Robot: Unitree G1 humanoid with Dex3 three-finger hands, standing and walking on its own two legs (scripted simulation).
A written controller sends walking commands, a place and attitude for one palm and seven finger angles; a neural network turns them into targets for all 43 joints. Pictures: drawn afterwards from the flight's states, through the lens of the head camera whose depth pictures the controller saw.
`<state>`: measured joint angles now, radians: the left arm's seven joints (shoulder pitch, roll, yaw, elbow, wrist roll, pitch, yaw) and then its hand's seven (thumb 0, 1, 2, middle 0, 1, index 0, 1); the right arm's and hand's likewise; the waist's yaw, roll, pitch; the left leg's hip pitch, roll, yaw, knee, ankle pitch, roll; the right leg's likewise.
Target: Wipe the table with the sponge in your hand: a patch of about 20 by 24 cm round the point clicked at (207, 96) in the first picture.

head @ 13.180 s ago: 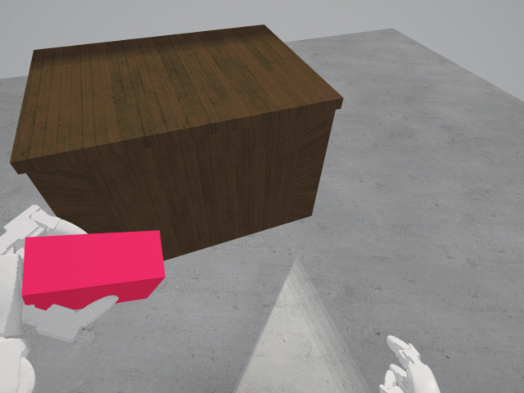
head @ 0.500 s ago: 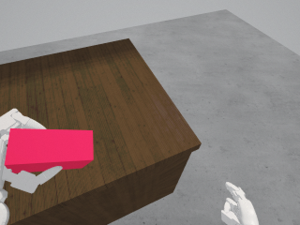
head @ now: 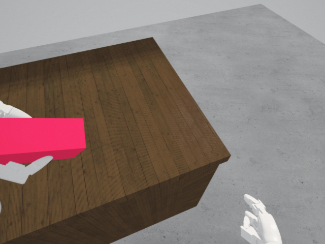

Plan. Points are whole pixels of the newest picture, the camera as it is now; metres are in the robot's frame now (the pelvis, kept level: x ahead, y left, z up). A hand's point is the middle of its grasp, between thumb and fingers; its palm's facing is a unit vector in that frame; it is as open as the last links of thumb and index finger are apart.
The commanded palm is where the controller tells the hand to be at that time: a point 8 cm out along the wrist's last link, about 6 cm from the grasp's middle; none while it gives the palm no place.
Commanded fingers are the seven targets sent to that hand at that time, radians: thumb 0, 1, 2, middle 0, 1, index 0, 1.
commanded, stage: come to a stop and stand still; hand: left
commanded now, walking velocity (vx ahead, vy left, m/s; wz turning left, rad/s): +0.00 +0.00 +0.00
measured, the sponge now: (54, 140) +0.27 +0.24 +0.15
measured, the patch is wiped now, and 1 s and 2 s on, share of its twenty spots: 0.00 0.00 0.00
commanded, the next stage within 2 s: look again from close up in 0.60 s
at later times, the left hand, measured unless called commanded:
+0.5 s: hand out of the picture +0.23 +0.33 +0.16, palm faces +0.38 -0.86 -0.35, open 10.0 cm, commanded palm +0.16 +0.36 +0.17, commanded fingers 0.00 0.10 1.30 -1.20 -1.60 -1.20 -1.60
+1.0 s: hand (7, 158) +0.22 +0.31 +0.15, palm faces +0.37 -0.85 -0.39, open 10.0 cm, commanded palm +0.16 +0.34 +0.17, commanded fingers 0.00 0.10 1.30 -1.20 -1.60 -1.20 -1.60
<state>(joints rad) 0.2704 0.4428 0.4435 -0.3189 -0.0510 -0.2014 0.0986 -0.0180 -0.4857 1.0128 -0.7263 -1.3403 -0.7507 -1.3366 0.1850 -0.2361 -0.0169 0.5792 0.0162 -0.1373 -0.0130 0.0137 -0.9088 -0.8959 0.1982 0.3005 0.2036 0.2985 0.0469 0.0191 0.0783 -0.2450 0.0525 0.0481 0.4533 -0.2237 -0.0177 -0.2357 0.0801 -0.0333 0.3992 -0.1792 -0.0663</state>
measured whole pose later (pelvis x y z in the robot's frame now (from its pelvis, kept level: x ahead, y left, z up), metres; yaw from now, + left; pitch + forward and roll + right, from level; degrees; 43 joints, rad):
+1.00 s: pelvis +0.00 +0.06 +0.00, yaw +1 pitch +0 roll -1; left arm 0.43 0.36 0.34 -0.44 -0.03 -0.21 0.11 -0.02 -0.49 1.01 -0.73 -1.34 -0.75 -1.33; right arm 0.21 -0.21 0.01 0.58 0.00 -0.13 -0.04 0.01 -0.91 -0.90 0.20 0.30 0.21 0.30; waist 0.01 -0.01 0.06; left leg -0.21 -0.02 0.07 0.44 -0.22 0.06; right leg -0.19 0.01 -0.01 0.37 -0.17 0.01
